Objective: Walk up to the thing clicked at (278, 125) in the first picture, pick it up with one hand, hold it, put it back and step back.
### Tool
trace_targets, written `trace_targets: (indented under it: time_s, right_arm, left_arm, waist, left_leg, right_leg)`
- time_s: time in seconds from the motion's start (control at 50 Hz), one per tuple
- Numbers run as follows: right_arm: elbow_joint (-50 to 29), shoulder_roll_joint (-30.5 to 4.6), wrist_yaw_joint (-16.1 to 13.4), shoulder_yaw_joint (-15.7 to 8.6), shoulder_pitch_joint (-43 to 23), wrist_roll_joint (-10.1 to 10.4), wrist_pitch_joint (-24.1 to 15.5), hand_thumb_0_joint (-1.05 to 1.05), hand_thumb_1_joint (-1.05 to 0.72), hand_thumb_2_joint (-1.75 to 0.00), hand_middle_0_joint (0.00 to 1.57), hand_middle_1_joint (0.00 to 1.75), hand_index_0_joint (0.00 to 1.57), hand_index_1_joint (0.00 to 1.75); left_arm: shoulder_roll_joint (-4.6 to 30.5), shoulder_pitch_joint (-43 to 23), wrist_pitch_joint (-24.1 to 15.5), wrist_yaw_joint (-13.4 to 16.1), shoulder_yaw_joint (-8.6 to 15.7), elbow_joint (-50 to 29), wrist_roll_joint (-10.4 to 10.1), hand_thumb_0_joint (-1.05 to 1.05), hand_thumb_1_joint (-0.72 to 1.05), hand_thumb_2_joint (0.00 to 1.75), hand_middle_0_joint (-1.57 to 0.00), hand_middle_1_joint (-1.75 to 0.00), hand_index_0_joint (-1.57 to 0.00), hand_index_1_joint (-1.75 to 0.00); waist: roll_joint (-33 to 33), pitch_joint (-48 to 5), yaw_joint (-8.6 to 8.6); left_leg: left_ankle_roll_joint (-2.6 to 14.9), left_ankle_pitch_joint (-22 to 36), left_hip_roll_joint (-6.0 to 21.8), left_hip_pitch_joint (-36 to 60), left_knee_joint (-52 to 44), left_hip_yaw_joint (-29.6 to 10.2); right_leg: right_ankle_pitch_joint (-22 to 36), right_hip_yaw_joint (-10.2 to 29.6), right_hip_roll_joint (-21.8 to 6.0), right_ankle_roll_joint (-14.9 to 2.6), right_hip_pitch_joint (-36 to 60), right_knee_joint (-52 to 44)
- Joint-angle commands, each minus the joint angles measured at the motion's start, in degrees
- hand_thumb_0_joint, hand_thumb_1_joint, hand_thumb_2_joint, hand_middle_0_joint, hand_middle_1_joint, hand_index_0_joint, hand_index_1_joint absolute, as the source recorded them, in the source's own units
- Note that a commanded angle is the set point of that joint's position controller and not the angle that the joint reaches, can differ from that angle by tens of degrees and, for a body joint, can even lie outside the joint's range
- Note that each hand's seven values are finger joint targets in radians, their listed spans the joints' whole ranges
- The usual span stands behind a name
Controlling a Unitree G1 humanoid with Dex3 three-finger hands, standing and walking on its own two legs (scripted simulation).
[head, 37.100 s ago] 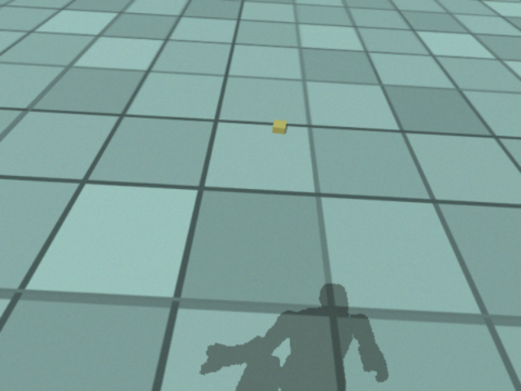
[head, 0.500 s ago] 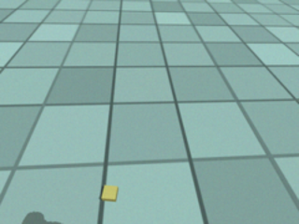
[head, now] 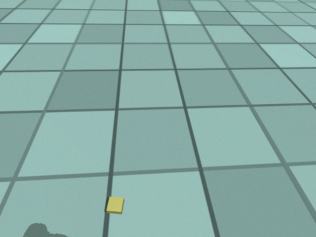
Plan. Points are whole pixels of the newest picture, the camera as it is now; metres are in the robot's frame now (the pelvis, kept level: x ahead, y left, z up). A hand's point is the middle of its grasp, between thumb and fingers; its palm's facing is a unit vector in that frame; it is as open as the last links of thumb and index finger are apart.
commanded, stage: stand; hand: left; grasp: from above
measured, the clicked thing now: (115, 205) +0.45 +0.23 -0.76
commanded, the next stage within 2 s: step back in 0.78 s
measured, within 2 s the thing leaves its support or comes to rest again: neither
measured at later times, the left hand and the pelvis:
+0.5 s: hand out of the picture +0.08 +0.24 -0.16, palm faces +0.00 -0.94 -0.34, open 7.4 cm; pelvis +0.01 +0.00 +0.00, yaw +0 degrees
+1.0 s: hand out of the picture +0.08 +0.27 -0.17, palm faces -0.01 -0.93 -0.38, open 7.4 cm; pelvis -0.02 +0.01 -0.02, yaw +1 degrees
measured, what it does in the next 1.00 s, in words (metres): stands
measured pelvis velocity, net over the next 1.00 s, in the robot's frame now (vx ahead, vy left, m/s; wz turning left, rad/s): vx -0.02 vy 0.01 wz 0.01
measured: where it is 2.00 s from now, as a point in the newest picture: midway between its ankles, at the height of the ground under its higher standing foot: outside the picture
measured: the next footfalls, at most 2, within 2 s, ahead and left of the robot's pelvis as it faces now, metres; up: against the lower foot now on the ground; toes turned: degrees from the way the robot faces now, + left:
right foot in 1.44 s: -0.10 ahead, -0.10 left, +0.00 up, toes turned +0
left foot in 1.80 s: -0.19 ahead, +0.14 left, +0.00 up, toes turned -1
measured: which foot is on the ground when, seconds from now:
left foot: down 0.00-1.00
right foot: down 0.00-1.00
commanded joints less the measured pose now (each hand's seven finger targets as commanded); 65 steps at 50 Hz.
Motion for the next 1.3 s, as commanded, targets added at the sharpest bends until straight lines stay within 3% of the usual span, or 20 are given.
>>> trace_targets:
  time_s: [0.0,0.16,0.62,0.74,0.76,0.8,0.84,0.9,0.92,0.96,0.98,1.0,1.02,1.04,1.06,1.08,1.1,1.14,1.22,1.28]
  right_arm:
    - [-3.0,-11.3,-0.6,-2.3,-1.9,-0.3,-1.0,0.0,-0.9,-0.9,0.2,0.3,0.2,0.3]
    - [-2.9,-11.5,-0.7,-2.0,-1.8,-0.2,-1.2,0.0,-0.9,-0.9,0.2,0.3,0.2,0.3]
    - [-3.0,-12.0,-0.4,-2.0,-1.8,0.0,-1.2,0.0,-0.9,-0.9,0.2,0.3,0.2,0.3]
    - [-3.1,-11.9,-0.4,-1.7,-1.2,0.0,-1.2,0.0,-0.9,-0.9,0.2,0.3,0.2,0.3]
    - [-5.7,-15.3,0.0,-3.1,-4.2,0.7,0.0,0.0,-0.9,-0.9,0.2,0.3,0.2,0.3]
    - [-7.6,-13.7,0.1,-3.2,-2.4,1.6,0.8,0.0,-0.9,-0.9,0.2,0.3,0.2,0.3]
    - [-9.2,-13.7,0.2,-4.0,-1.1,1.5,1.6,0.0,-0.9,-0.9,0.2,0.3,0.2,0.3]
    - [-11.4,-13.3,0.7,-5.0,1.2,1.0,2.9,0.0,-0.9,-0.9,0.2,0.3,0.2,0.3]
    - [-12.2,-13.2,1.0,-5.1,3.1,0.9,3.2,0.0,-0.9,-0.9,0.2,0.3,0.2,0.3]
    - [-12.9,-12.6,1.2,-5.1,4.8,1.0,3.0,0.0,-0.9,-0.9,0.2,0.3,0.2,0.3]
    - [-12.7,-12.9,1.1,-5.4,5.5,0.8,2.5,0.0,-0.9,-0.9,0.2,0.3,0.2,0.3]
    - [-13.4,-14.2,1.0,-5.9,4.9,0.2,2.0,0.0,-0.9,-0.9,0.2,0.3,0.2,0.3]
    - [-14.5,-17.7,0.7,-6.7,3.6,-1.0,1.6,0.0,-0.9,-0.9,0.2,0.3,0.2,0.3]
    - [-15.2,-20.0,0.7,-7.1,5.2,-1.1,1.1,0.0,-0.9,-0.9,0.2,0.3,0.2,0.3]
    - [-15.4,-22.1,0.5,-7.6,5.9,-0.6,1.0,0.0,-0.9,-0.9,0.2,0.3,0.2,0.3]
    - [-16.3,-21.1,0.1,-7.6,3.3,-0.4,1.1,0.0,-0.9,-0.9,0.2,0.3,0.2,0.3]
    - [-17.4,-19.0,-0.3,-7.1,0.1,-0.5,1.2,0.0,-0.9,-0.9,0.2,0.3,0.2,0.3]
    - [-19.1,-16.3,-0.9,-6.5,-1.8,-0.8,1.1,0.0,-0.9,-0.9,0.2,0.3,0.2,0.3]
    - [-19.8,-16.0,-1.0,-6.8,3.5,-0.8,0.9,0.0,-0.9,-0.9,0.2,0.3,0.2,0.3]
    - [-20.6,-16.9,-1.1,-6.7,3.9,-1.0,1.2,0.0,-0.9,-0.9,0.2,0.3,0.2,0.3]
  left_arm:
    - [12.0,-1.8,-1.1,0.8,2.2,-3.4,-0.1,0.0,0.9,0.9,-0.2,-0.3,-0.2,-0.3]
    - [12.4,-1.6,-1.1,0.9,2.2,-3.5,-0.3,0.0,0.9,0.9,-0.2,-0.3,-0.2,-0.3]
    - [12.7,-1.7,-1.3,0.6,1.9,-3.9,-0.4,0.0,0.9,0.9,-0.2,-0.3,-0.2,-0.3]
    - [12.9,-1.6,-1.4,0.7,1.9,-4.2,-0.6,0.0,0.9,0.9,-0.2,-0.3,-0.2,-0.3]
    - [17.5,-1.2,-0.8,0.8,4.3,-5.2,-1.9,0.0,0.9,0.9,-0.2,-0.3,-0.2,-0.3]
    - [17.3,-0.4,-0.4,1.2,4.6,-7.4,-2.0,0.0,0.9,0.9,-0.2,-0.3,-0.2,-0.3]
    - [17.8,-1.9,0.1,1.2,5.2,-9.8,-1.7,0.0,0.9,0.9,-0.2,-0.3,-0.2,-0.3]
    - [18.4,-5.9,0.8,1.2,5.3,-14.2,-0.3,0.0,0.9,0.9,-0.2,-0.3,-0.2,-0.3]
    - [18.6,-6.8,0.9,1.2,5.5,-15.4,0.2,0.0,0.9,0.9,-0.2,-0.3,-0.2,-0.3]
    - [18.1,-8.0,0.9,1.3,5.2,-16.7,0.3,0.0,0.9,0.9,-0.2,-0.3,-0.2,-0.3]
    - [17.4,-7.7,1.3,1.2,4.9,-17.1,0.0,0.0,0.9,0.9,-0.2,-0.3,-0.2,-0.3]
    - [16.4,-6.2,1.7,1.1,4.7,-17.5,-0.6,0.0,0.9,0.9,-0.2,-0.3,-0.2,-0.3]
    - [13.6,-5.2,2.3,1.1,4.2,-18.0,-1.7,0.0,0.9,0.9,-0.2,-0.3,-0.2,-0.3]
    - [12.1,-3.6,3.0,1.6,4.1,-18.4,-1.7,0.0,0.9,0.9,-0.2,-0.3,-0.2,-0.3]
    - [12.7,-3.0,3.3,2.2,4.0,-18.1,-1.3,0.0,0.9,0.9,-0.2,-0.3,-0.2,-0.3]
    - [13.4,-3.0,3.4,2.6,4.1,-17.8,-1.1,0.0,0.9,0.9,-0.2,-0.3,-0.2,-0.3]
    - [14.2,-1.9,3.4,2.6,4.2,-17.4,-1.4,0.0,0.9,0.9,-0.2,-0.3,-0.2,-0.3]
    - [14.7,1.7,3.4,2.2,4.4,-16.4,-1.7,0.0,0.9,0.9,-0.2,-0.3,-0.2,-0.3]
    - [14.2,0.2,2.8,1.8,4.9,-18.1,-0.7,0.0,0.9,0.9,-0.2,-0.3,-0.2,-0.3]
    - [14.0,0.7,2.2,1.4,5.3,-18.8,-0.5,0.0,0.9,0.9,-0.2,-0.3,-0.2,-0.3]
  waist:
    - [-0.4,-4.2,0.27]
    - [-0.4,-5.9,0.37]
    - [-1.3,-4.7,0.21]
    - [-1.2,-5.4,0.02]
    - [-1.6,0.8,-0.08]
    - [-2.9,-3.6,-0.51]
    - [-4.6,-6.7,-1.14]
    - [-10.8,-6.6,-1.78]
    - [-11.9,-5.9,-2.4]
    - [-12.2,-4.4,-2.84]
    - [-10.2,-4.8,-2.63]
    - [-4.0,-5.4,-2.06]
    - [5.9,-5.5,-1.17]
    - [9.7,-6.5,-1.49]
    - [10.2,-8.7,-2.85]
    - [8.5,-8.8,-2.38]
    - [6.7,-7.8,-0.66]
    - [7.5,-7.6,1.44]
    - [6.2,-7.2,-1.78]
    - [6.1,-7.0,-2.39]
  left_leg:
    - [2.53,6.7,5.8,1.4,-2.4,-4.5]
    - [2.5,12.3,6.0,2.6,-1.9,-4.3]
    - [2.03,9.9,5.9,2.2,-2.5,-4.7]
    - [2.06,12.7,6.0,2.7,-2.1,-4.2]
    - [3.7,21.7,4.7,-2.0,4.8,-4.1]
    - [4.09,22.3,3.0,-2.3,11.5,-1.8]
    - [3.84,16.5,0.4,-3.3,16.9,-0.2]
    - [4.66,-14.2,-3.1,-5.4,29.2,-0.9]
    - [4.89,-19.0,-2.6,-6.5,30.6,-1.8]
    - [4.88,-15.0,-1.4,-8.6,22.8,-1.2]
    - [4.51,-5.0,-1.1,-6.9,14.9,0.3]
    - [5.09,15.1,1.9,-5.2,7.7,-2.3]
    - [8.2,30.8,9.6,-2.8,5.6,-13.6]
    - [12.38,41.9,15.5,2.1,4.6,-20.9]
    - [14.71,41.3,18.1,1.7,4.6,-24.1]
    - [15.25,34.9,17.8,0.4,3.6,-23.2]
    - [13.72,31.1,14.8,0.2,4.6,-17.5]
    - [13.43,27.6,12.2,1.7,6.9,-12.1]
    - [16.33,27.2,14.0,5.3,7.6,-13.3]
    - [17.55,25.5,15.3,3.8,8.2,-13.4]
  right_leg:
    - [6.0,4.6,-6.2,-1.63,-1.3,-3.9]
    - [10.2,4.0,-6.3,-1.41,0.4,-3.0]
    - [7.2,4.0,-6.2,-1.6,-0.8,-3.9]
    - [11.5,4.0,-6.5,-1.6,0.4,-3.2]
    - [22.3,4.6,-5.8,-2.18,-3.6,1.6]
    - [29.4,5.0,-7.6,-4.86,-1.7,4.0]
    - [28.5,6.9,-10.6,-8.54,-2.6,4.2]
    - [26.2,11.9,-17.9,-14.23,-9.3,4.6]
    - [25.3,11.9,-18.8,-14.75,-10.7,5.3]
    - [25.5,9.7,-16.1,-12.38,-8.3,10.0]
    - [23.4,7.9,-13.5,-9.92,-7.7,13.7]
    - [18.8,4.6,-8.4,-6.57,-7.5,19.8]
    - [7.3,1.6,0.8,-3.08,-12.7,29.4]
    - [-23.7,6.1,6.7,-2.92,-19.4,36.4]
    - [-27.9,11.8,7.6,-3.02,-19.8,42.9]
    - [-26.2,14.2,7.4,-3.44,-20.4,46.9]
    - [-23.2,14.4,6.9,-3.44,-21.6,49.1]
    - [-17.3,12.6,6.1,-2.52,-23.2,50.9]
    - [-19.3,10.5,5.3,-0.14,-23.5,45.5]
    - [-19.3,7.4,3.7,0.17,-20.2,36.2]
